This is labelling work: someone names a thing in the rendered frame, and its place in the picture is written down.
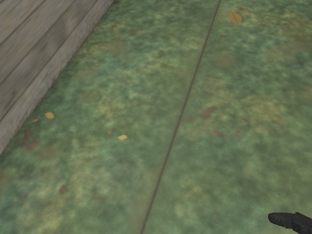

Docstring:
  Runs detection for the robot right hand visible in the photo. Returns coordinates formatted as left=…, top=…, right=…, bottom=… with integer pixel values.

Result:
left=268, top=212, right=312, bottom=234

